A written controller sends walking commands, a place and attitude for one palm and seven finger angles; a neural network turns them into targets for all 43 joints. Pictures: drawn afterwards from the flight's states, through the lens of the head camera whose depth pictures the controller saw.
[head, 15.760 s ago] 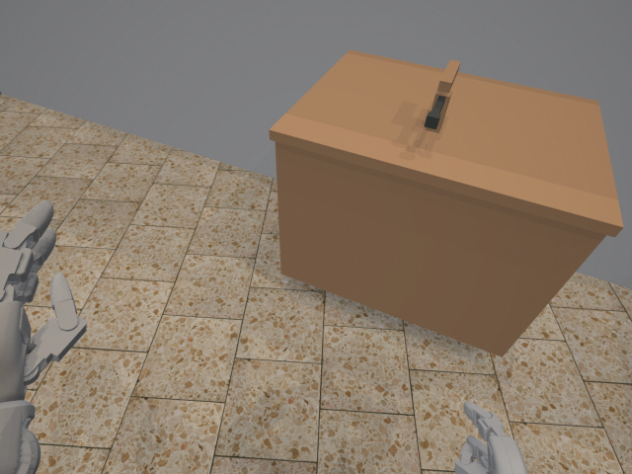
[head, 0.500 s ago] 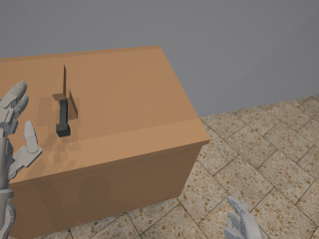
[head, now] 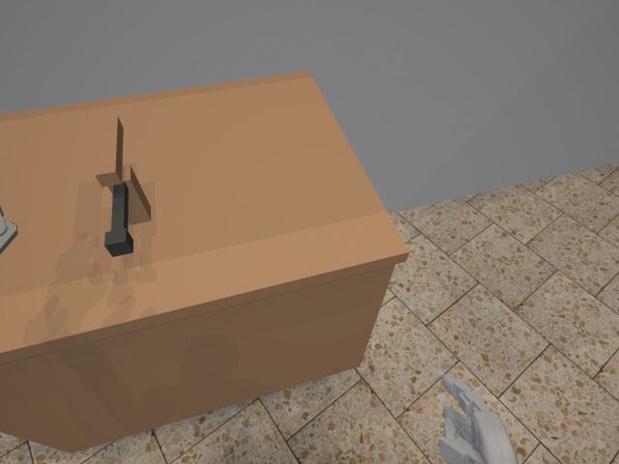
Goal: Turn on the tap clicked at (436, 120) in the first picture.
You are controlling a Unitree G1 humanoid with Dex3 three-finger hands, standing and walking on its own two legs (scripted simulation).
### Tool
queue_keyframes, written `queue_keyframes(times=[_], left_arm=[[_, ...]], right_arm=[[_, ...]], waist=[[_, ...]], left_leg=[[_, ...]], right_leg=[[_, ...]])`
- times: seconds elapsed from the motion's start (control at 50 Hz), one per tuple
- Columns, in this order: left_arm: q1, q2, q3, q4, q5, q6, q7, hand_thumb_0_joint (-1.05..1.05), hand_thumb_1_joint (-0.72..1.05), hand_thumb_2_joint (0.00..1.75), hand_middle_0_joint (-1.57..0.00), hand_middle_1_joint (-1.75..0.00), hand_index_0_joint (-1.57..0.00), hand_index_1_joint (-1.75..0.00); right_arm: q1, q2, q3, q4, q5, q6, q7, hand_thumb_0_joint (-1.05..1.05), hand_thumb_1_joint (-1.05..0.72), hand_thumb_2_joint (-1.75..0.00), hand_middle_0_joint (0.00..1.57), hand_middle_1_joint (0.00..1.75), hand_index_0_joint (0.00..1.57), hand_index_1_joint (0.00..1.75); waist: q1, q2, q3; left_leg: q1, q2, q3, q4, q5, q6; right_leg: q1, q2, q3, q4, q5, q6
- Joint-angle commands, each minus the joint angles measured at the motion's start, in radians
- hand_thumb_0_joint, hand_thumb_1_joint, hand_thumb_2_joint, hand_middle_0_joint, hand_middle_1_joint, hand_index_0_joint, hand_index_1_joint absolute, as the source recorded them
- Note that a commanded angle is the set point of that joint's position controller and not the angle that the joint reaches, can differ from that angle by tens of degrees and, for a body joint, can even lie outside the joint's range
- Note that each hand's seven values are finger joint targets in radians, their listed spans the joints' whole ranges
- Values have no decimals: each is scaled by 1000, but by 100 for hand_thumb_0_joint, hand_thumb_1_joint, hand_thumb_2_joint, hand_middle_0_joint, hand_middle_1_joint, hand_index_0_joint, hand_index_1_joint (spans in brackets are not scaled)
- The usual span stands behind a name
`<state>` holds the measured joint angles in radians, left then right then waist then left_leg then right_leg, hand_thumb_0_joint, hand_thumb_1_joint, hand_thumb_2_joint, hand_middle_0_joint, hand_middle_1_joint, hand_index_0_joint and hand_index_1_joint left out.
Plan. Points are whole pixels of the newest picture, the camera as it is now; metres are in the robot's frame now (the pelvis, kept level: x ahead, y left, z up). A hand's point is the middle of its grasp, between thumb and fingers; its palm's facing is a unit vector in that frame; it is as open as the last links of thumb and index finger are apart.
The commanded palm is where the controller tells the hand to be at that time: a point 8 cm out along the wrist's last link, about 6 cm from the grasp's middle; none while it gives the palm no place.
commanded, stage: come to a stop and stand still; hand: left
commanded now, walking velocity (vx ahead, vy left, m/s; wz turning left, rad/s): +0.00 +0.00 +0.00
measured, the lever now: (119, 242) +0.37 +0.31 +0.04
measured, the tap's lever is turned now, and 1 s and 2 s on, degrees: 0 0 0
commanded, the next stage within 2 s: look again from close up in 0.44 s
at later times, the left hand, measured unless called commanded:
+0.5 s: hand (84, 285) +0.23 +0.24 +0.17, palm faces +0.36 -0.85 -0.38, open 7.4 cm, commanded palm +0.17 +0.27 +0.18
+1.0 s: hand (55, 276) +0.25 +0.28 +0.15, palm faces +0.37 -0.85 -0.36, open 7.4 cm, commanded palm +0.18 +0.31 +0.18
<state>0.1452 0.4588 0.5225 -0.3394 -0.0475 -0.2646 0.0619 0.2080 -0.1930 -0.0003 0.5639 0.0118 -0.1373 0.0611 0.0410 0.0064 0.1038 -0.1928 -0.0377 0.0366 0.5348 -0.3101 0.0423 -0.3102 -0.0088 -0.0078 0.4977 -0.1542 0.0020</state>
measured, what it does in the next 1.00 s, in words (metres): stands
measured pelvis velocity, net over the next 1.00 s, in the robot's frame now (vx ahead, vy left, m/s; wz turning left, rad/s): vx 0.02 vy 0.03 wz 0.00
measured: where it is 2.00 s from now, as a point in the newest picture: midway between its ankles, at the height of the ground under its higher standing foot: outside the picture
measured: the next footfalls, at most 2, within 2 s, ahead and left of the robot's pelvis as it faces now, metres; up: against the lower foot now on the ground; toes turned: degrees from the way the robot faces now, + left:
none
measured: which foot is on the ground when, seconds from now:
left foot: down 0.00-1.00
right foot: down 0.00-1.00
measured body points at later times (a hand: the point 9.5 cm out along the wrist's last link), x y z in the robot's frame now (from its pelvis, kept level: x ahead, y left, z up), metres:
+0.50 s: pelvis +0.01 -0.01 +0.01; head +0.02 +0.00 +0.46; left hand +0.21 +0.28 +0.19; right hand +0.19 -0.24 -0.06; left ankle -0.01 +0.09 -0.73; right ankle +0.07 -0.12 -0.73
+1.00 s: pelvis +0.02 +0.03 +0.01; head +0.05 +0.06 +0.45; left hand +0.22 +0.32 +0.17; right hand +0.21 -0.19 -0.06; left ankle -0.01 +0.09 -0.73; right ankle +0.07 -0.12 -0.73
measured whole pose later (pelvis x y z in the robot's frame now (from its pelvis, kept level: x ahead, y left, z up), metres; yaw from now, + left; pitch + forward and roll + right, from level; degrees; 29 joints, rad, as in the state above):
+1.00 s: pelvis +0.02 +0.03 +0.01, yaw +0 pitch -1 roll -1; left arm 0.38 0.37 0.36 -0.43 -0.03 -0.21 0.08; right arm 0.19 -0.18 0.02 0.56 0.00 -0.11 0.00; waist 0.04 -0.05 0.08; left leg -0.13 -0.05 0.04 0.45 -0.30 0.07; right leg -0.24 -0.02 0.00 0.40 -0.14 0.03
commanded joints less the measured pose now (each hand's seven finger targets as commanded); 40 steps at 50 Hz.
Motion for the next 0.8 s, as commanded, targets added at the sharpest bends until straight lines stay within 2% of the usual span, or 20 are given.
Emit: queue_keyframes(times=[0.0, 0.02, 0.04, 0.06, 0.1, 0.12, 0.14, 0.18, 0.2, 0.24, 0.3, 0.4, 0.48, 0.52, 0.54, 0.62, 0.64, 0.72, 0.74, 0.78], left_arm=[[238, 40, -101, -210, -8, -24, -11, 0, 90, 90, -20, -30, -20, -30], [251, 117, -16, -191, -6, -17, 13, 0, 90, 90, -20, -30, -20, -30], [234, 114, -5, -186, -10, -18, 19, 0, 90, 90, -20, -30, -20, -30], [199, 147, 30, -193, -11, -22, 24, 0, 90, 90, -20, -30, -20, -30], [145, 170, 56, -238, -11, -36, 25, 0, 90, 90, -20, -30, -20, -30], [61, 249, 100, -328, -2, -44, 34, 0, 90, 90, -20, -30, -20, -30], [51, 176, 37, -321, -5, -52, 29, 0, 90, 90, -20, -30, -20, -30], [36, 166, 8, -361, 2, -61, 28, 0, 90, 90, -20, -30, -20, -30], [37, 149, -14, -381, 4, -64, 29, 0, 90, 90, -20, -30, -20, -30], [51, 115, -49, -389, 3, -68, 29, 0, 90, 90, -20, -30, -20, -30], [143, 62, -84, -305, 4, -55, 33, 0, 90, 90, -20, -30, -20, -30], [202, 54, -78, -148, 0, -29, 33, 0, 90, 90, -20, -30, -20, -30], [142, 69, -80, -186, 3, -31, 29, 0, 90, 90, -20, -30, -20, -30], [91, 113, -54, -280, 9, -38, 29, 0, 90, 90, -20, -30, -20, -30], [81, 87, -76, -302, 8, -41, 27, 0, 90, 90, -20, -30, -20, -30], [100, 117, -54, -402, 10, -41, 34, 0, 90, 90, -20, -30, -20, -30], [123, 92, -68, -388, 8, -41, 34, 0, 90, 90, -20, -30, -20, -30], [200, 96, -35, -339, 7, -32, 39, 0, 90, 90, -20, -30, -20, -30], [202, 67, -60, -322, 5, -31, 36, 0, 90, 90, -20, -30, -20, -30], [203, 72, -55, -302, 4, -26, 33, 0, 90, 90, -20, -30, -20, -30]], right_arm=[[-39, -135, -58, -151, 25, -41, -13, 0, -90, -90, 20, 30, 20, 30], [-57, -140, -56, -143, 26, -33, -29, 0, -90, -90, 20, 30, 20, 30], [-69, -129, -48, -153, 21, -28, -46, 0, -90, -90, 20, 30, 20, 30], [-83, -126, -43, -161, 18, -29, -62, 0, -90, -90, 20, 30, 20, 30], [-94, -121, -32, -162, 9, -34, -83, 0, -90, -90, 20, 30, 20, 30], [-108, -126, -27, -159, 4, -32, -91, 0, -90, -90, 20, 30, 20, 30], [-102, -112, -23, -156, 1, -39, -95, 0, -90, -90, 20, 30, 20, 30], [-91, -114, -21, -152, -2, -64, -92, 0, -90, -90, 20, 30, 20, 30], [-83, -116, -20, -151, -2, -77, -88, 0, -90, -90, 20, 30, 20, 30], [-76, -116, -19, -136, -7, -96, -84, 0, -90, -90, 20, 30, 20, 30], [-42, -127, -28, -116, -11, -103, -79, 0, -90, -90, 20, 30, 20, 30], [-51, -135, -32, -112, -1, -72, -85, 0, -90, -90, 20, 30, 20, 30], [-62, -136, -27, -129, 1, -59, -87, 0, -90, -90, 20, 30, 20, 30], [-82, -132, -24, -134, -2, -62, -85, 0, -90, -90, 20, 30, 20, 30], [-79, -130, -24, -140, -6, -66, -84, 0, -90, -90, 20, 30, 20, 30], [-90, -127, -25, -147, -10, -79, -73, 0, -90, -90, 20, 30, 20, 30], [-83, -123, -26, -147, -12, -79, -72, 0, -90, -90, 20, 30, 20, 30], [-77, -126, -32, -133, -10, -64, -69, 0, -90, -90, 20, 30, 20, 30], [-67, -126, -32, -133, -11, -56, -69, 0, -90, -90, 20, 30, 20, 30], [-70, -129, -36, -134, -7, -45, -69, 0, -90, -90, 20, 30, 20, 30]], waist=[[2, -183, -203], [5, -186, -200], [5, -241, -199], [4, -268, -179], [-2, -163, -152], [-4, -60, -156], [-9, 43, -161], [-1, 157, -184], [1, 173, -186], [-2, 123, -201], [-3, 3, -193], [-5, -69, -129], [-4, -23, -130], [-1, 31, -172], [-4, 43, -193], [1, 85, -256], [-1, 77, -259], [-3, 52, -257], [-7, 58, -240], [-6, 53, -223]], left_leg=[[-96, 102, -59, -144, 141, -38], [-76, 96, -53, -161, 106, -36], [-85, 93, -60, -163, 70, -30], [-93, 83, -65, -165, 30, -27], [-86, 73, -65, -164, -22, -15], [-85, 73, -65, -167, -32, -8], [-103, 73, -60, -171, -52, -4], [-105, 64, -43, -161, -56, 0], [-104, 56, -38, -152, -54, -3], [-62, 48, -30, -132, -38, -12], [-33, 39, -27, -122, -24, -20], [-80, 62, -50, -186, 9, -26], [-93, 73, -55, -225, 69, -27], [-71, 70, -48, -218, 143, -28], [-67, 72, -48, -213, 178, -30], [-22, 68, -44, -170, 324, -42], [-19, 73, -45, -164, 333, -44], [-10, 80, -53, -160, 380, -61], [-21, 85, -57, -169, 396, -69], [-23, 97, -60, -176, 396, -74]], right_leg=[[241, -58, 68, -85, 109, -26], [224, -58, 71, -99, 63, -26], [216, -64, 69, -120, 5, -21], [191, -69, 84, -149, -71, -20], [145, -78, 123, -185, -174, -24], [148, -75, 135, -176, -168, -28], [169, -83, 130, -170, -172, -30], [206, -76, 145, -166, -131, -33], [215, -76, 147, -175, -131, -33], [197, -79, 145, -198, -132, -35], [164, -77, 151, -240, -178, -34], [149, -45, 107, -232, -148, -17], [200, -25, 74, -185, -32, -11], [245, -19, 59, -148, 84, -11], [268, -24, 45, -130, 128, -12], [314, -25, 34, -78, 301, -16], [311, -31, 33, -79, 304, -17], [305, -29, 28, -68, 339, -22], [294, -28, 16, -64, 319, -21], [283, -24, 12, -62, 301, -17]])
